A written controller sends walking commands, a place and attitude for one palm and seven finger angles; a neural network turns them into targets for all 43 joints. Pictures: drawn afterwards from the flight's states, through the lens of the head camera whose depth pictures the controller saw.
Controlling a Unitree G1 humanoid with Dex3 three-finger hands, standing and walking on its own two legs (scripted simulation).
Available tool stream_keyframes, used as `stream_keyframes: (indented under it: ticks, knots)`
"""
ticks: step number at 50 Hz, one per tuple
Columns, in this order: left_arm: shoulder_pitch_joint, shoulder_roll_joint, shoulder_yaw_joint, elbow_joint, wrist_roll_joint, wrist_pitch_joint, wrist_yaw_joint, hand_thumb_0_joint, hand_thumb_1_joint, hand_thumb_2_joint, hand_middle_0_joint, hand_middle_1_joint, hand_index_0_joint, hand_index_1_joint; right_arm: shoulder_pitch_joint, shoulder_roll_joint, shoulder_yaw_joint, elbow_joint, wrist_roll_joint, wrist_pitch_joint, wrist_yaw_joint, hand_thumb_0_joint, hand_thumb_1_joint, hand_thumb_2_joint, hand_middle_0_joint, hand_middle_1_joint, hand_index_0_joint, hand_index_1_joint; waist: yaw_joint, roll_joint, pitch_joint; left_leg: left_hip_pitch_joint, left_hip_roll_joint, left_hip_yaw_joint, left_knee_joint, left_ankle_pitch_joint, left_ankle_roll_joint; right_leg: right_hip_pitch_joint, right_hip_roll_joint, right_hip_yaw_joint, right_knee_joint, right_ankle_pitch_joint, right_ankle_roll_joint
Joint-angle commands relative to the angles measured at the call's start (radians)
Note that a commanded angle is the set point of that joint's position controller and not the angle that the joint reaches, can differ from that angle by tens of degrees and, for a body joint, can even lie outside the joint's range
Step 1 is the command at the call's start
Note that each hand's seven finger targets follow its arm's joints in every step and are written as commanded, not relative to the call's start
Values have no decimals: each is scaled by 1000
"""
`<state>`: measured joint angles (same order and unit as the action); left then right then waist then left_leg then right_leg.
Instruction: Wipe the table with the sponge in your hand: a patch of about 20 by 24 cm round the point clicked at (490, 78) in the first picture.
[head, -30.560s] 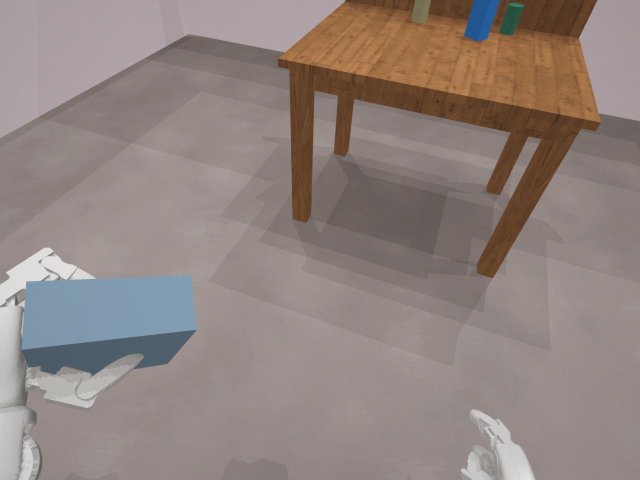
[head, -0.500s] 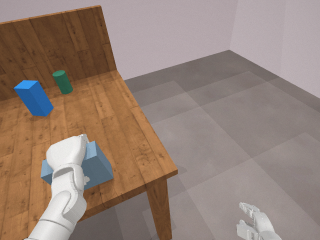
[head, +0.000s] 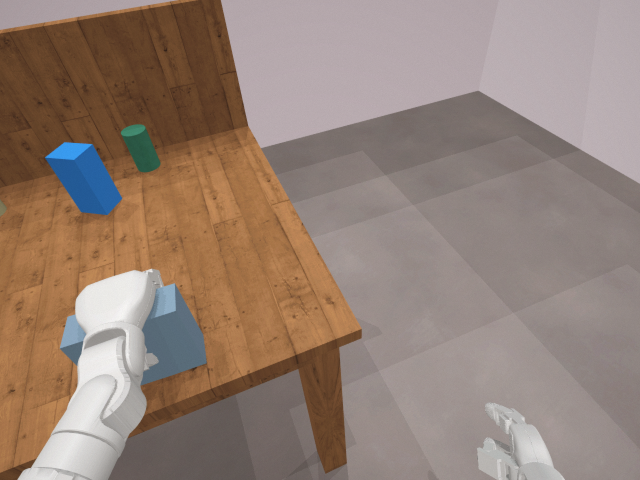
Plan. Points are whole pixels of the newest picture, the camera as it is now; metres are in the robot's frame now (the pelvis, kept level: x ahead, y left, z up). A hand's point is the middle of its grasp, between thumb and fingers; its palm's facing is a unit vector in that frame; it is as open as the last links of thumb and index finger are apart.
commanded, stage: wipe forward along the middle lane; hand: left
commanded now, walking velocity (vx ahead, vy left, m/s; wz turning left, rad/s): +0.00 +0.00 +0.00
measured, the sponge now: (147, 349) +0.28 +0.28 +0.00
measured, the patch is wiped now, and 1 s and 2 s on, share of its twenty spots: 1.00 1.00 1.00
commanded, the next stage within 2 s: slide back across to the first lane in 1.36 s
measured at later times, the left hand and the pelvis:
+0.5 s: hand (133, 298) +0.33 +0.31 +0.05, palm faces -0.09 -0.01 -1.00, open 9.3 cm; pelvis -0.02 -0.01 -0.01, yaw +1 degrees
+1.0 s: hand (126, 270) +0.38 +0.34 +0.05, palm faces -0.13 +0.01 -0.99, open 9.3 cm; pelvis -0.03 -0.01 -0.02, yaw +0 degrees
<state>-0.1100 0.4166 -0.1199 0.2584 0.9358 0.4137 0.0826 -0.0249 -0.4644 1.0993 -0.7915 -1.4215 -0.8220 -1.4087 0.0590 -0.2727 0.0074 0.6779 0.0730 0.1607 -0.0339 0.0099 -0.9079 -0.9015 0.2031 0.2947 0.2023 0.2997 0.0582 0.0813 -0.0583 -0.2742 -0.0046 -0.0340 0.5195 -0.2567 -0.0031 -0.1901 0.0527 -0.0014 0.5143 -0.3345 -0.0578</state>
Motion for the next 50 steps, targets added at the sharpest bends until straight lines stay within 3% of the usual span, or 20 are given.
stream_keyframes:
  ticks: [1,2,3,7,8,9,12,14,17,18,21,22,23,25,27,34,38,44,47,50]
  knots:
    - [-214,211,121,-4,35,-48,47,0,100,1300,-1200,-1600,-1200,-1600,-118,-122,-45,-141,-5,-56,-13,0,-900,-900,200,300,200,300,-9,-133,-151,22,-55,41,-9,193,59,31,-10,49,-64,433,5]
    - [-222,246,156,13,35,-52,49,0,100,1300,-1200,-1600,-1200,-1600,-118,-126,-45,-138,-5,-54,-13,0,-900,-900,200,300,200,300,-3,-136,-150,12,-54,33,-17,181,57,24,-6,63,-70,407,1]
    - [-263,209,114,29,37,-57,51,0,100,1300,-1200,-1600,-1200,-1600,-108,-124,-47,-132,-3,-53,-15,0,-900,-900,200,300,200,300,-21,-135,-144,9,-55,42,-11,169,60,11,-9,51,-68,390,7]
    - [-333,260,144,116,50,-68,55,0,100,1300,-1200,-1600,-1200,-1600,-91,-135,-48,-125,0,-50,-19,0,-900,-900,200,300,200,300,-18,-134,-125,-28,-54,29,-14,120,59,-34,-5,54,-76,303,3]
    - [-382,216,93,137,53,-73,55,0,100,1300,-1200,-1600,-1200,-1600,-78,-132,-48,-120,2,-50,-20,0,-900,-900,200,300,200,300,-39,-135,-120,-27,-55,36,-5,111,62,-51,-9,40,-70,291,7]
    - [-403,220,96,159,55,-81,56,0,100,1300,-1200,-1600,-1200,-1600,-65,-133,-51,-116,1,-52,-20,0,-900,-900,200,300,200,300,-40,-130,-119,-32,-53,35,-1,98,62,-66,-9,35,-70,274,7]
    - [-426,295,157,233,65,-105,57,0,100,1300,-1200,-1600,-1200,-1600,-47,-143,-53,-108,-1,-46,-23,0,-900,-900,200,300,200,300,-27,-135,-146,-66,-55,31,9,91,61,-60,-8,54,-66,270,4]
    - [-466,251,111,281,72,-125,60,0,100,1300,-1200,-1600,-1200,-1600,-20,-140,-55,-103,1,-46,-22,0,-900,-900,200,300,200,300,-49,-145,-143,-81,-53,34,25,79,62,-86,-10,37,-51,260,8]
    - [-459,303,161,340,72,-146,68,0,100,1300,-1200,-1600,-1200,-1600,-6,-148,-58,-104,1,-40,-20,0,-900,-900,200,300,200,300,-34,-147,-171,-119,-52,28,32,67,61,-82,-7,53,-49,249,5]
    - [-500,274,125,360,71,-155,72,0,100,1300,-1200,-1600,-1200,-1600,6,-144,-58,-100,3,-38,-19,0,-900,-900,200,300,200,300,-57,-161,-154,-125,-49,34,41,53,65,-100,-12,43,-45,238,13]
    - [-563,321,149,424,89,-180,86,0,100,1300,-1200,-1600,-1200,-1600,32,-151,-60,-90,1,-36,-16,0,-900,-900,200,300,200,300,-61,-155,-155,-156,-47,29,59,33,66,-132,-11,45,-36,209,12]
    - [-574,330,160,420,88,-190,90,0,100,1300,-1200,-1600,-1200,-1600,32,-149,-62,-95,2,-33,-15,0,-900,-900,200,300,200,300,-53,-118,-173,-159,-48,27,57,41,64,-127,-10,51,-33,210,7]
    - [-575,313,141,443,93,-197,95,0,100,1300,-1200,-1600,-1200,-1600,47,-147,-62,-93,1,-32,-13,0,-900,-900,200,300,200,300,-61,-115,-174,-160,-48,28,67,40,66,-136,-10,41,-23,208,9]
    - [-603,334,155,493,93,-205,104,0,100,1300,-1200,-1600,-1200,-1600,61,-151,-63,-85,1,-29,-12,0,-900,-900,200,300,200,300,-69,-148,-165,-181,-44,29,77,23,68,-151,-11,43,-27,195,13]
    - [-636,346,161,510,93,-216,109,0,100,1300,-1200,-1600,-1200,-1600,67,-151,-63,-87,4,-25,-10,0,-900,-900,200,300,200,300,-65,-133,-180,-200,-43,24,75,17,66,-153,-10,46,-22,183,11]
    - [-763,416,164,632,109,-238,128,0,100,1300,-1200,-1600,-1200,-1600,116,-160,-59,-67,6,-20,-9,0,-900,-900,200,300,200,300,-102,-132,-176,-253,-38,24,103,-29,71,-194,-11,48,-18,126,19]
    - [-810,418,150,670,117,-248,127,0,100,1300,-1200,-1600,-1200,-1600,141,-158,-60,-64,7,-20,-5,0,-900,-900,200,300,200,300,-108,-96,-212,-252,-36,17,113,-26,73,-206,-7,44,-9,122,16]
    - [-902,510,179,736,129,-264,112,0,100,1300,-1200,-1600,-1200,-1600,189,-171,-56,-46,4,-24,-6,0,-900,-900,200,300,200,300,-129,-85,-238,-289,-28,19,140,-13,75,-207,-7,51,4,169,19]
    - [-888,514,194,733,133,-282,106,0,100,1300,-1200,-1600,-1200,-1600,208,-170,-61,-50,0,-21,0,0,-900,-900,200,300,200,300,-119,-64,-303,-278,-28,19,151,40,73,-181,-3,52,23,254,13]
    - [-872,486,174,738,135,-296,111,0,100,1300,-1200,-1600,-1200,-1600,225,-168,-63,-51,-1,-18,6,0,-900,-900,200,300,200,300,-124,-54,-294,-279,-26,23,161,47,73,-201,0,44,29,275,14]
